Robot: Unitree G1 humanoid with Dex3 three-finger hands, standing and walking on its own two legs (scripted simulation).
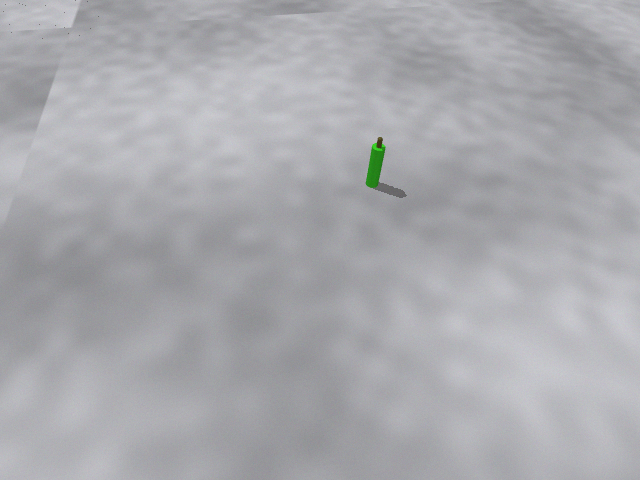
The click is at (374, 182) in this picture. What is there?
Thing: necked bottle
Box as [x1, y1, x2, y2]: [366, 137, 385, 187]
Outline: 381,137 379,137 377,142 372,145 366,179 366,184 370,187 374,187 377,185 385,147 381,143
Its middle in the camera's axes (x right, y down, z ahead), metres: +0.27 -0.35 +1.79
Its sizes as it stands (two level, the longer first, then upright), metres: 0.059 0.059 0.265
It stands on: the floor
